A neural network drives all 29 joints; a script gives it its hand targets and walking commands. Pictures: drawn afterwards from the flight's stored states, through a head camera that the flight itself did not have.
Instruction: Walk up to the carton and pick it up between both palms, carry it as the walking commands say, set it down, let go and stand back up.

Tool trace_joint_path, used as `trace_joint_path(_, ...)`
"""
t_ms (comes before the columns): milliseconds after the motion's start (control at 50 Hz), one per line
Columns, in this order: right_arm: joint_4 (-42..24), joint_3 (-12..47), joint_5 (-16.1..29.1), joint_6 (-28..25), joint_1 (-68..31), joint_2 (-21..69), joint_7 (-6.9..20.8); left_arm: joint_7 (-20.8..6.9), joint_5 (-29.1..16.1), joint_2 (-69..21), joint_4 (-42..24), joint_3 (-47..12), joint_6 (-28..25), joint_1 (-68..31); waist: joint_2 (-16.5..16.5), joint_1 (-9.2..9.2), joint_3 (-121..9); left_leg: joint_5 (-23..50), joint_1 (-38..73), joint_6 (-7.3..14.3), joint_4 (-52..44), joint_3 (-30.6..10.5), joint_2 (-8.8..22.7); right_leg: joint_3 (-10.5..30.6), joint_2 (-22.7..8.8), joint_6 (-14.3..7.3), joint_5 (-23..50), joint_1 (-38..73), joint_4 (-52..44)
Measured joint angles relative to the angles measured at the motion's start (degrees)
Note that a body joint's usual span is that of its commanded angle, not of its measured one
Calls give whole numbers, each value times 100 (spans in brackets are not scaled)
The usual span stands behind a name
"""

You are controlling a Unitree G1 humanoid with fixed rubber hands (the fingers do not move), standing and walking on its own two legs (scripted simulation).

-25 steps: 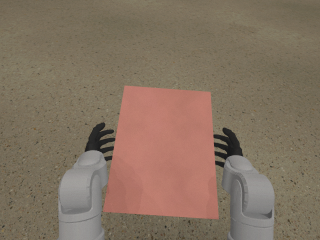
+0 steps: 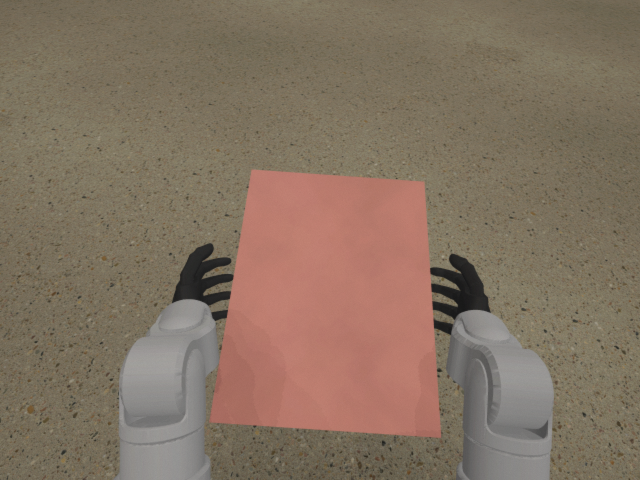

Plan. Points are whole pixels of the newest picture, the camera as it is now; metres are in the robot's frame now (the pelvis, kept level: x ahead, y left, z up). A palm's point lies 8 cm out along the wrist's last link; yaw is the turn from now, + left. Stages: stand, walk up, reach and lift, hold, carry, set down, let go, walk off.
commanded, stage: carry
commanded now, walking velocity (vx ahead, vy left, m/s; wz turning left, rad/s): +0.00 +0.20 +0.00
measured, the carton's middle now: (328, 307) +0.32 -0.01 +0.02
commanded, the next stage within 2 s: none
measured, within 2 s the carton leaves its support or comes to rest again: neither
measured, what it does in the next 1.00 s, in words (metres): steps to the left: right foot, then left foot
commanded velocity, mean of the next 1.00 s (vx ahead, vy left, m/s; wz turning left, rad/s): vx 0.00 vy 0.15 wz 0.00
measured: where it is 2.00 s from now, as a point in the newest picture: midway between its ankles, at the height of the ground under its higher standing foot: outside the picture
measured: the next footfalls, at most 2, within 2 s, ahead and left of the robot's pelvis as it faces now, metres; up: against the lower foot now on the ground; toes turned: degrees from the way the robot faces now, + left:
right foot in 0.22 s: -0.02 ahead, -0.04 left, +0.00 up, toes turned -14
left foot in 0.42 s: +0.06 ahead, +0.25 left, +0.00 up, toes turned +8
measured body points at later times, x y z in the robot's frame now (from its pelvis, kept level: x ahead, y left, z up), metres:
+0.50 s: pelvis -0.02 +0.16 +0.00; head -0.01 +0.17 +0.45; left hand +0.26 +0.31 +0.09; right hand +0.25 +0.00 +0.10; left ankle +0.02 +0.25 -0.72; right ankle -0.07 -0.01 -0.71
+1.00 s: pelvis -0.04 +0.29 +0.01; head -0.04 +0.30 +0.46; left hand +0.24 +0.43 +0.09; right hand +0.22 +0.12 +0.10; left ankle +0.01 +0.34 -0.72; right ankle -0.11 +0.16 -0.70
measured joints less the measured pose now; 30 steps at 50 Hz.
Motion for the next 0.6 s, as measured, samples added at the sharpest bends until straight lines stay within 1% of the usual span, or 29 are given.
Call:
trace_joint_path(20,85,30,4,-19,-16,0,2,-7,-1,-3,28,65,17,-11,18,45,5,-142,-40,93,107,42,-14,27,51,-48,-326,-90,260)
trace_joint_path(60,232,65,8,-17,-50,3,2,-21,0,-7,89,161,67,-26,90,153,31,-289,-68,245,164,97,-12,12,286,-206,-845,-266,882)
trace_joint_path(80,273,64,7,-5,-70,5,0,-19,-3,-7,103,176,86,-28,129,203,51,-287,-73,299,146,119,-18,-29,417,-299,-968,-314,1093)
trace_joint_path(120,303,47,3,11,-112,10,-3,-9,-15,-5,99,173,90,-15,193,279,87,-221,-74,390,67,171,-70,-150,652,-461,-1015,-296,1157)
trace_joint_path(160,304,38,-3,3,-145,14,-5,0,-27,-3,73,163,64,1,231,315,99,-147,-65,490,-41,240,-167,-271,843,-586,-906,-135,813)
trace_joint_path(180,299,35,-7,-7,-152,15,-6,0,-28,-3,63,157,50,3,235,324,90,-113,-59,534,-94,284,-230,-338,908,-632,-732,11,468)
trace_joint_path(220,284,14,-19,-28,-159,12,-4,-10,-14,-7,70,133,27,-16,254,332,46,-97,-87,608,-96,374,-343,-436,934,-699,-21,318,-324)
trace_joint_path(240,292,-11,-40,-52,-127,7,8,-22,-14,-9,144,102,-15,-18,346,317,24,-121,-113,528,-37,362,-325,-452,940,-692,115,326,-356)
trace_joint_path(260,282,-17,-54,-53,-57,0,13,-33,-23,-8,217,78,-32,-11,366,307,-32,-284,-172,371,118,311,-329,-447,911,-662,111,308,-338)
trace_joint_path(300,220,-11,-49,-3,71,-11,5,-38,-38,-3,271,29,5,15,259,268,-129,-684,-363,128,726,130,-327,-402,776,-572,63,285,-354)
trace_joint_path(320,191,-7,-49,23,104,-14,3,-39,-31,-2,272,4,20,34,193,236,-158,-784,-423,62,943,41,-286,-375,700,-511,73,289,-392)
trace_joint_path(340,166,-5,-49,43,117,-17,3,-37,-22,-1,262,-18,27,51,134,195,-172,-820,-423,19,966,-30,-215,-348,625,-441,100,296,-433)
trace_joint_path(380,88,-31,-41,71,101,-17,6,-15,-14,-2,197,-65,33,55,47,104,-152,-699,-279,-64,583,-90,-45,-298,461,-292,146,294,-447)
trace_joint_path(420,-15,-71,-30,92,49,-11,10,9,-2,-2,100,-112,27,41,70,22,-114,-140,13,-107,-89,-76,105,-252,314,-120,116,260,-323)
trace_joint_path(440,-21,-68,-29,72,23,-6,11,14,0,0,81,-96,12,16,39,-9,-96,-95,18,-50,-114,-2,28,-201,192,-42,75,201,-203)
trace_joint_path(460,13,-47,-25,40,-8,0,9,16,-3,-1,71,-47,5,-10,9,-2,-66,-145,-22,55,-12,64,-46,-142,108,-54,26,129,-59)
trace_joint_path(480,75,-20,-17,13,-38,2,7,13,-2,-4,72,13,10,-25,20,22,-45,-216,-63,164,84,113,-77,-106,111,-93,-225,43,166)
trace_joint_path(520,211,17,1,-5,-86,6,0,-3,2,-9,112,120,41,-46,101,102,0,-284,-85,332,136,174,-80,-88,291,-232,-796,-118,721)
trace_joint_path(540,255,21,6,3,-106,9,-3,-8,2,-11,129,149,61,-55,146,147,24,-273,-81,393,111,196,-83,-107,411,-318,-959,-166,930)
trace_joint_path(560,282,19,7,12,-124,11,-6,-10,0,-11,138,164,74,-58,185,190,46,-242,-73,435,68,220,-96,-141,527,-402,-1034,-184,1039)
trace_joint_path(600,300,15,2,23,-153,15,-13,-8,-13,-10,134,170,75,-52,241,255,69,-160,-56,519,-51,276,-161,-232,731,-548,-1021,-119,959)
